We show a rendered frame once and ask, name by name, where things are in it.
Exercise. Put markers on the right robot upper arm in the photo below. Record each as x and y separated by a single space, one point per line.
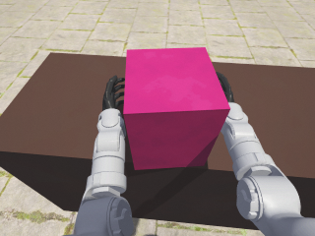
272 204

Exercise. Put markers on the right robot forearm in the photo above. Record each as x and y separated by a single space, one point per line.
244 148

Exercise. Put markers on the left robot forearm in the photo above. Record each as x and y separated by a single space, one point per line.
107 178

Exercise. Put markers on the robot right hand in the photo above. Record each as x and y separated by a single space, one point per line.
226 87

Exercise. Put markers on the robot left hand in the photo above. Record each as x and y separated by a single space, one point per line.
109 97

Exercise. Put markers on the pedestal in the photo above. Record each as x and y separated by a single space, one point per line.
48 132

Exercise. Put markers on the left robot upper arm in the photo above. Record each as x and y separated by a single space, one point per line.
110 216

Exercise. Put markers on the carton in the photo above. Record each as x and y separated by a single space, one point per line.
174 107

